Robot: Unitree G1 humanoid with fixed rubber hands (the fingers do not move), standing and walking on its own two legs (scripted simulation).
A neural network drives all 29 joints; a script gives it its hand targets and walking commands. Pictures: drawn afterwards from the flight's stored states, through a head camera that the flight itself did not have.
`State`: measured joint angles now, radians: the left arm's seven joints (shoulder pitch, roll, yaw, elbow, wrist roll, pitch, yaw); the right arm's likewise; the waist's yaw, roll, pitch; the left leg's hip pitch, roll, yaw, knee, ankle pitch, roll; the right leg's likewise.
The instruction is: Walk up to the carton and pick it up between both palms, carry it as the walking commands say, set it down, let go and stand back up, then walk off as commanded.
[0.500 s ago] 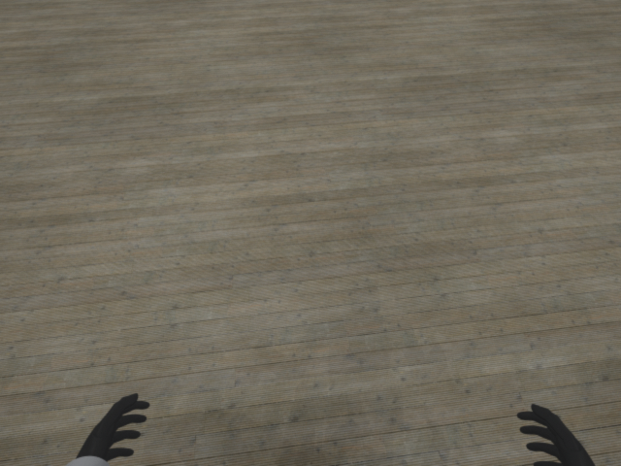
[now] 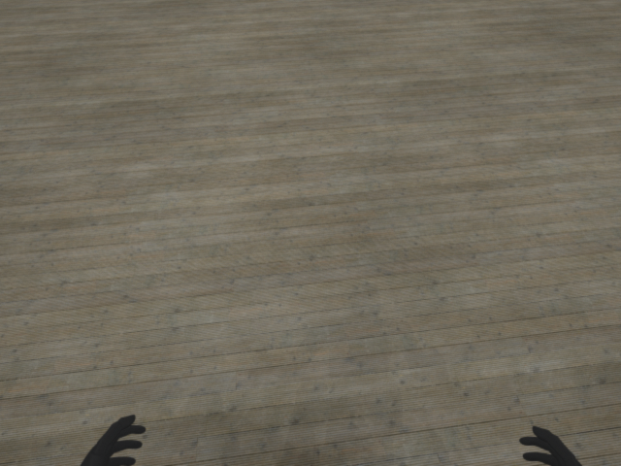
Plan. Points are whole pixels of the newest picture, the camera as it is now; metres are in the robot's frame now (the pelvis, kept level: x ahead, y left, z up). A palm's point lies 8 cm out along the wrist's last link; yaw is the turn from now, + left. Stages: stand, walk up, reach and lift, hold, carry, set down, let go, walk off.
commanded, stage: stand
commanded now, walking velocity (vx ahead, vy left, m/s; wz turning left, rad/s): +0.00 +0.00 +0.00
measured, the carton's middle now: out of the picture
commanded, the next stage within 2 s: walk up in 0.94 s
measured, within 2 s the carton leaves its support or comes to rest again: neither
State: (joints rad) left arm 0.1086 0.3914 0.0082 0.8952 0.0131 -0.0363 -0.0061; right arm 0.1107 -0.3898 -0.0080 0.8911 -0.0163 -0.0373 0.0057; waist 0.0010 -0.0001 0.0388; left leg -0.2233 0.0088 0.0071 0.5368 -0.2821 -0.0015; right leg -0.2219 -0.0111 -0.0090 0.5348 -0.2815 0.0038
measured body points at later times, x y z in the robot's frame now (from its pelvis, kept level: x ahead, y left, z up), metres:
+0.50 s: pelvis +0.00 +0.00 +0.01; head +0.00 +0.00 +0.46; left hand +0.11 +0.31 -0.10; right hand +0.11 -0.32 -0.10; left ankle +0.01 +0.12 -0.73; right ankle +0.00 -0.12 -0.73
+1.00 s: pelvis +0.00 +0.00 +0.01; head +0.01 +0.00 +0.46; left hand +0.11 +0.32 -0.10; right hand +0.11 -0.32 -0.10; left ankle +0.01 +0.12 -0.73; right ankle +0.00 -0.12 -0.73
